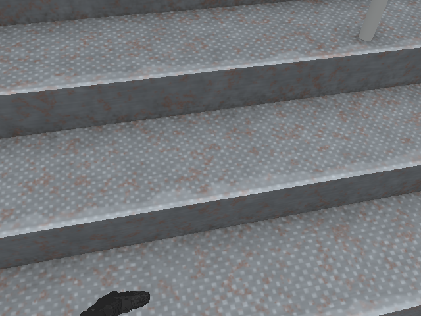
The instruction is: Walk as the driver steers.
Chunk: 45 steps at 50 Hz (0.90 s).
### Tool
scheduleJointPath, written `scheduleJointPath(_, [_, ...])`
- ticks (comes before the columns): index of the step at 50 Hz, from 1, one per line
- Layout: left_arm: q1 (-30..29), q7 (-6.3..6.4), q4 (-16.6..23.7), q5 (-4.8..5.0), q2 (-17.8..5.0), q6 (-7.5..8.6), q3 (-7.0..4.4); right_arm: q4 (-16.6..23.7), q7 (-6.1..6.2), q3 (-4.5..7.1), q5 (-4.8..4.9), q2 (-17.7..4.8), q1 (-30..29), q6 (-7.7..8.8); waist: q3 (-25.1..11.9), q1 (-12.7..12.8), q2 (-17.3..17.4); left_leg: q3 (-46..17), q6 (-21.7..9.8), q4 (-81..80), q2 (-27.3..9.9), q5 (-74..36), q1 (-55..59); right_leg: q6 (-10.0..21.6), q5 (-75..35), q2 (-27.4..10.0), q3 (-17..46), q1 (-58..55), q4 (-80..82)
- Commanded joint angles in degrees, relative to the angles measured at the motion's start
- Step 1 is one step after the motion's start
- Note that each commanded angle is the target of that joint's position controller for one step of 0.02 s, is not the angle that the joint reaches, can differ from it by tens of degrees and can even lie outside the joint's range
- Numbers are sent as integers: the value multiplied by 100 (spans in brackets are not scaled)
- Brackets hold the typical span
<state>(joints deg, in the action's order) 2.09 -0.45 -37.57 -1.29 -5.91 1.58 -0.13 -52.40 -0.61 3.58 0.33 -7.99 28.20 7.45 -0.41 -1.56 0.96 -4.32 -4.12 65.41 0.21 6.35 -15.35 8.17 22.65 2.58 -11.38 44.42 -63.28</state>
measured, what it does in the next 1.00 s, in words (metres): climbs: left foot 0.15 m higher, then right foot 0.15 m higher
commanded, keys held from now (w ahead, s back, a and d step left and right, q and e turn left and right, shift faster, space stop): w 1.00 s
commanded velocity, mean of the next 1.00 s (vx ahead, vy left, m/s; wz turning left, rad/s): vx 0.50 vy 0.00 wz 0.00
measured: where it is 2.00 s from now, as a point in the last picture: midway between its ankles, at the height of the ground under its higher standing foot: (167, 18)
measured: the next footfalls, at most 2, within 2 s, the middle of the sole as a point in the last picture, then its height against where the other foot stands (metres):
left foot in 0.44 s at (161, 300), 0.15 m higher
right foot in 0.98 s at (221, 151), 0.15 m higher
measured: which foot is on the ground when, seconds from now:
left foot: up 0.00-0.42, down 0.44-0.98, up 1.00-1.00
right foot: down 0.00-0.44, up 0.46-0.96, down 0.98-1.00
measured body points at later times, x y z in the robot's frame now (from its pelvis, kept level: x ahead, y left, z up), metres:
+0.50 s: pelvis +0.30 +0.05 +0.14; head +0.32 +0.04 +0.59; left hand +0.25 +0.27 +0.00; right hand +0.53 -0.12 +0.05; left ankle +0.40 +0.12 -0.49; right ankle +0.13 -0.07 -0.53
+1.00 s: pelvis +0.61 +0.04 +0.27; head +0.65 +0.06 +0.72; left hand +0.86 +0.19 +0.19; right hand +0.51 -0.17 +0.14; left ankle +0.42 +0.12 -0.46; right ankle +0.76 -0.02 -0.35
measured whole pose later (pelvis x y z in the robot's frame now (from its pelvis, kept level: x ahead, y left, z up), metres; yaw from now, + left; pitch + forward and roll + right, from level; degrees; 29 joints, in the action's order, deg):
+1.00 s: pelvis +0.61 +0.04 +0.27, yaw +1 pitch +4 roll -3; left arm -0.7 -0.2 -34.9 -0.6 -3.2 1.4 1.8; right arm -58.3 1.4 1.6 1.4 -6.6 32.5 6.7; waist -0.5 -2.5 1.5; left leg 4.3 -4.3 19.3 -2.2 11.8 3.3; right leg 10.2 21.1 -0.1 -12.4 52.7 -67.7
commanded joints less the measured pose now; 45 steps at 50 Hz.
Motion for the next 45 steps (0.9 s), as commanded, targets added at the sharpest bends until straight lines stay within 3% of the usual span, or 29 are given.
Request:
scheduleJointPath(1, [702, -11, -385, 113, -825, 191, -477, 1364, -27, 99, -231, -263, -871, 148, -791, 327, 364, -331, -112, 4507, 102, 132, -3090, 978, 1671, -1908, 5172, -2867, 4276])
scheduleJointPath(3, [1286, 31, -1175, -40, -123, 348, -289, 1626, 13, -95, -220, 159, -1212, 4, 55, 72, 220, -367, -342, 4919, 2, 499, -3863, 654, 202, -1484, 3588, -2274, 4187])
scheduleJointPath(4, [1571, 19, -1433, -62, -35, 389, -266, 1660, 40, -241, -226, 450, -1125, -118, 143, -79, 157, -452, -421, 5070, 12, 505, -4178, 446, -288, -1385, 3082, -2279, 4188])
scheduleJointPath(5, [1880, 0, -1692, -63, -4, 432, -242, 1633, 55, -277, -151, 482, -1147, -213, 160, -72, 29, -471, -479, 5324, 124, 706, -4565, 375, -806, -1267, 2626, -2469, 4171])
scheduleJointPath(8, [1866, -85, -1653, -45, -256, 647, -196, 1624, 73, -307, -121, 333, -1399, -387, 249, -232, 28, -139, -280, 4456, 23, 237, -4646, 14, -1885, -1208, 1748, -2044, 4476])
scheduleJointPath(9, [2254, -104, -1835, -105, -485, 732, -227, 1700, 137, -337, -91, 420, -1800, -419, 178, -21, -350, 287, -275, 5528, 231, 531, -5168, 175, -2273, -1370, 1877, -2358, 4669])
scheduleJointPath(11, [2520, -115, -1964, -60, -668, 769, -240, 2090, 243, -422, -126, 529, -2687, -427, 321, 103, -508, 394, -361, 6183, 42, 1098, -6288, 306, -1632, -1443, 1988, -2953, 4904])
scheduleJointPath(13, [2785, -37, -2131, 63, -575, 741, -192, 2612, 211, -542, -183, 499, -3637, -433, 545, 115, -350, 616, -421, 5008, -343, 1432, -6424, 52, -1009, -1240, 1773, -3034, 5217])
scheduleJointPath(15, [3082, 169, -2197, 74, -613, 692, -203, 2889, 111, -607, -150, 492, -3995, -485, 385, 210, -432, 778, -392, 3981, -621, 1390, -5998, 159, -1427, -1281, 1836, -3311, 5749])
scheduleJointPath(17, [3007, 300, -1996, 113, -975, 606, -317, 2785, 24, -588, -138, 417, -3806, -577, -37, 283, -430, 1068, -443, 2396, -672, 1477, -4393, 351, -2988, -1314, 1395, -3569, 6371])
scheduleJointPath(18, [2741, 311, -1783, 153, -987, 577, -305, 2632, -24, -604, -34, 462, -3562, -609, -154, 174, -256, 1458, -536, 1408, -516, 1694, -3330, 375, -4164, -1292, 1017, -3313, 6315])
scheduleJointPath(19, [2699, 302, -1712, 199, -1036, 584, -314, 2337, 0, -561, 51, 496, -3039, -609, -482, -19, -426, 1756, -613, 991, -127, 1769, -2161, 453, -6957, -1305, 787, -3289, 5702])
scheduleJointPath(21, [2950, 244, -1657, 203, -1450, 619, -413, 1888, 96, -310, 123, 15, -1793, -614, -1285, -422, -1155, 1910, -634, 109, 488, 2082, -1089, 347, -10089, -1586, 870, -4345, 4003])
scheduleJointPath(22, [2586, 90, -1521, 272, -1536, 707, -487, 1723, 145, -132, -21, -415, -1044, -580, -1723, -866, -1342, 1261, -774, -649, 368, 1690, -110, 134, -9954, -1489, 832, -4170, 2664])
scheduleJointPath(23, [2456, -39, -1142, 347, -1291, 737, -481, 1465, 182, 74, -200, -997, -528, -499, -1923, -886, -462, -1392, -1221, -1930, -751, 3003, 946, -225, -7813, -818, 910, -2276, 586])
scheduleJointPath(24, [2251, -248, -819, 160, -987, 762, -529, 1272, 163, 249, -200, -1506, -372, -580, -1981, -833, 1240, -4522, -1624, -4485, -1727, 3167, 1284, -459, -1354, 402, 1246, -863, -1996])
scheduleJointPath(25, [2347, -233, -707, -54, -567, 694, -501, 1205, 133, 231, -172, -1281, -1058, -562, -1784, -244, 785, -4803, -1384, -4705, -1887, 3741, 836, -336, -1474, 122, 2384, -266, -3569])
scheduleJointPath(27, [1712, -116, -240, -166, -213, 594, -344, 758, 86, 11, -170, -379, -1589, -379, -186, 281, -321, -2974, -842, -4285, -1639, 3520, -879, -193, -2196, -248, 1799, 417, -4115])
scheduleJointPath(29, [1887, 0, -204, -93, 135, 416, -191, 224, -9, -144, -214, 223, -1354, -190, 60, 652, -179, -1604, -533, -4123, -1201, 2110, -1296, -48, -2200, -134, 2002, 835, -4862])
scheduleJointPath(30, [1765, 26, -115, -51, 298, 307, -112, -47, -32, -162, -181, 245, -1082, -125, 144, 656, 68, -1316, -484, -4276, -1152, 1880, -1159, -11, -1982, -75, 2007, 1247, -5222])
scheduleJointPath(32, [1607, 75, -38, -48, 385, 172, -33, -304, -94, -96, -129, -57, -810, -56, 326, 692, 93, -725, -402, -4363, -976, 1530, -912, 0, -1546, -84, 2036, 1999, -5214])
scheduleJointPath(34, [1340, 39, -21, -70, 98, 105, -56, -197, -51, -128, -99, -102, -751, -31, 404, 627, -256, -388, -416, -4637, -962, 1323, -935, -189, -1801, -253, 1644, 2081, -4510])
scheduleJointPath(35, [947, 52, 142, -137, 113, 102, -45, -207, -30, -151, -68, -162, -646, 14, 422, 577, -132, -284, -463, -4813, -911, 887, -865, -220, -1896, -326, 1372, 2123, -4305])
scheduleJointPath(38, [-150, 206, 563, -148, 305, 82, 35, -471, 7, -76, -122, -510, 217, 132, 431, 183, 305, -590, -775, -5124, -1160, 508, 395, -150, -736, -461, 878, 3717, -5822])
scheduleJointPath(40, [-954, 220, 1006, -43, 272, 180, 146, -533, 90, -100, -177, -563, 505, 87, 722, 34, 240, -452, -590, -5480, -1156, 731, 927, -122, -92, -719, 660, 4355, -5079])
scheduleJointPath(42, [-1325, 133, 1255, 5, 233, 154, 202, -673, 243, -120, -167, -418, 859, -56, 684, -105, 340, -265, -562, -5732, -1045, 0, 1208, -129, 124, -881, 564, 4076, -4091])
scheduleJointPath(43, [-1159, 11, 1232, -18, 182, 92, 240, -606, 333, -85, -78, -532, 882, -120, 398, -79, 103, -54, -669, -6380, -1129, -720, 1128, -85, -225, -980, 427, 2983, -2983])
scheduleJointPath(44, [-1194, -14, 1240, 24, 227, 21, 236, -675, 371, -73, -30, -537, 1031, -160, 228, -198, 254, 60, -777, -6634, -1155, -1493, 1297, -4, -260, -922, 215, 2405, -2574])
scheduleJointPath(45, [-829, -31, 1070, 172, 189, 14, 199, -456, 346, -135, 31, -481, 560, -143, 121, 67, 254, 538, -755, -6394, -1018, -3604, 1015, 135, -290, -748, -83, 1114, -1452])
